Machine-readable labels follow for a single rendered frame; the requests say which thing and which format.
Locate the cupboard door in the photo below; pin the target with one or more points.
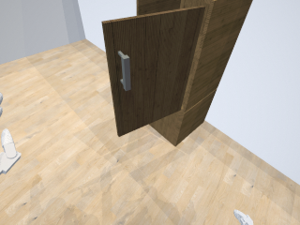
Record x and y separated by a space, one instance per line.
160 47

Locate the robot right hand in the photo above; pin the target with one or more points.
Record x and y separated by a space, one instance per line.
243 219

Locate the handle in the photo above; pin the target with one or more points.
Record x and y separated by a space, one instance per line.
125 62

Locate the robot left hand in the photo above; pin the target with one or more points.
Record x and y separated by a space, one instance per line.
10 156

